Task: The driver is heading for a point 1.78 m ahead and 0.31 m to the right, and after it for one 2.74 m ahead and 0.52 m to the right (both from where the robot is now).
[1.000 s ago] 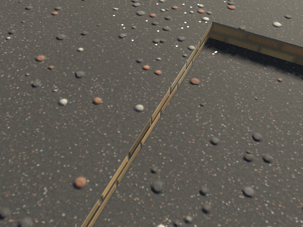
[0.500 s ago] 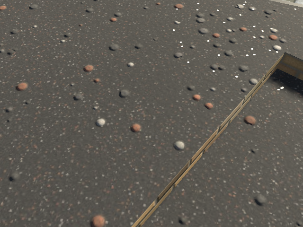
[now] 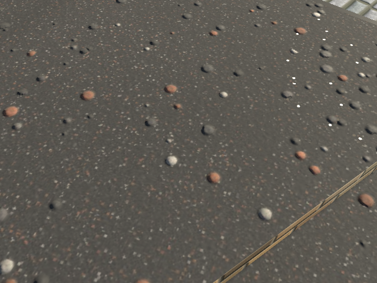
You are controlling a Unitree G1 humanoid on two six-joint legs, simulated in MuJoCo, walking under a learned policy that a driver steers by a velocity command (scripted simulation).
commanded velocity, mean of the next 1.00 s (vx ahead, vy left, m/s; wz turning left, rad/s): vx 0.01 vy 0.00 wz -0.25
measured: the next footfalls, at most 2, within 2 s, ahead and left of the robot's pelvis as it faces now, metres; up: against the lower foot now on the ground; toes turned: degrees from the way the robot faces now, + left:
right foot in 0.10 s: +0.06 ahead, -0.15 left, +0.00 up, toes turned +7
left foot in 0.42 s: +0.02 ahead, +0.08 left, +0.00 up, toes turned -10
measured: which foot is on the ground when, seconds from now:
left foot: down 0.00-0.10, up 0.12-0.40, down 0.42-0.80, up 0.82-1.00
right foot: up 0.00-0.08, down 0.10-0.46, up 0.48-0.78, down 0.80-1.00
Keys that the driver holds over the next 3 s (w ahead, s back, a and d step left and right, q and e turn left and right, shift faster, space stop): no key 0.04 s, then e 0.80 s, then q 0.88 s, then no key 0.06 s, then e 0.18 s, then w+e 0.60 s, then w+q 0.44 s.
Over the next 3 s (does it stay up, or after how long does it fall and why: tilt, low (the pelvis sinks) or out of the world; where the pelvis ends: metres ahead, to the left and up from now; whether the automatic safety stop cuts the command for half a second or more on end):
stays up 0.36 -0.26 0.00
